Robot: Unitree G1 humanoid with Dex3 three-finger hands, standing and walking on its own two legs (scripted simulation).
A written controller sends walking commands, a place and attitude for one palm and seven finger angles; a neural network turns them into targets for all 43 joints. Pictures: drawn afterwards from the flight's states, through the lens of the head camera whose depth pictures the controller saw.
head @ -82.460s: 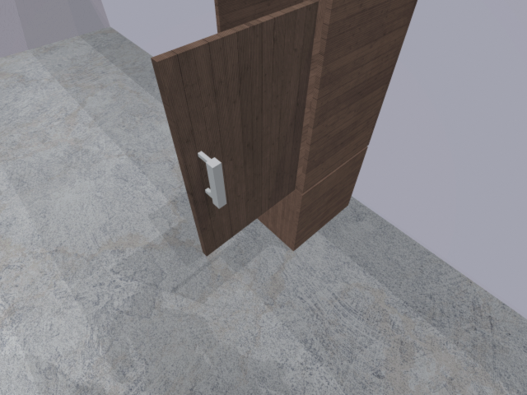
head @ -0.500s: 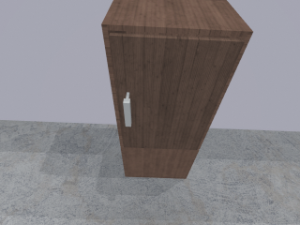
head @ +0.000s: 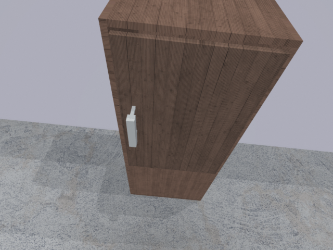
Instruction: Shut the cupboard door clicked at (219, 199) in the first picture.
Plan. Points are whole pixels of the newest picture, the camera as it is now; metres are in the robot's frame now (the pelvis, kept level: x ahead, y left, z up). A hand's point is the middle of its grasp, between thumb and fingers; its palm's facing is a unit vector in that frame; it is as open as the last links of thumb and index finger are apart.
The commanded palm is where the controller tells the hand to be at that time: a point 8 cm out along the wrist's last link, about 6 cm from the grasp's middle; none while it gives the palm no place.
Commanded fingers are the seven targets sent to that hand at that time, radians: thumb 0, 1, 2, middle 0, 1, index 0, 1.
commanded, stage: shuffle to correct the standing spot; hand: left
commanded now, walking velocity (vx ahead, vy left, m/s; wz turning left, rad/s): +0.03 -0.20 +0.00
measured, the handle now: (133, 126) +0.45 +0.14 -0.02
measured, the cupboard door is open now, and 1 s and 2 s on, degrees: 0 0 0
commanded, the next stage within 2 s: come to a stop and stand still in 0.20 s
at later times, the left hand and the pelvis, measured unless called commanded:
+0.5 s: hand (134, 243) +0.16 +0.09 -0.17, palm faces -0.05 -0.97 -0.25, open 7.4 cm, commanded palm none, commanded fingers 0.00 0.90 0.90 -0.20 -0.30 -0.20 -0.30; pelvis +0.06 -0.09 -0.01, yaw -1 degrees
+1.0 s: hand out of the picture +0.02 +0.16 -0.18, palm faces +0.09 -0.98 -0.17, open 7.4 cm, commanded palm none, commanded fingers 0.00 0.90 0.90 -0.20 -0.30 -0.20 -0.30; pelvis +0.01 -0.04 +0.01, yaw +0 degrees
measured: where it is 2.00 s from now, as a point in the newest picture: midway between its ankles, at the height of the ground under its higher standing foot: outside the picture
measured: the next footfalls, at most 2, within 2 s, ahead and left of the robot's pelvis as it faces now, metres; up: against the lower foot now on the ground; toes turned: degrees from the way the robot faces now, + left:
left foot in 0.02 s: +0.03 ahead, +0.09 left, +0.00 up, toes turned +8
right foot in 0.42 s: +0.14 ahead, -0.24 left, +0.00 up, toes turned -8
